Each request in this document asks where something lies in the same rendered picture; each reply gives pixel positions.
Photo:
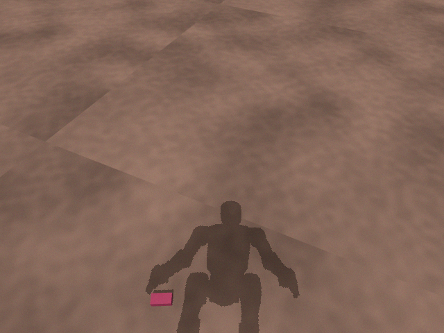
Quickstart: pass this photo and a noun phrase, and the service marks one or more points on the small box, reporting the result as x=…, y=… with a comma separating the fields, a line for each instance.
x=161, y=299

